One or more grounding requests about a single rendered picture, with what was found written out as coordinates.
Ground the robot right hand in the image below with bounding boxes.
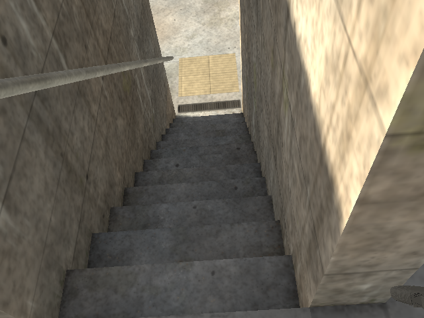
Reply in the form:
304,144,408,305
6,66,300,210
390,286,424,309

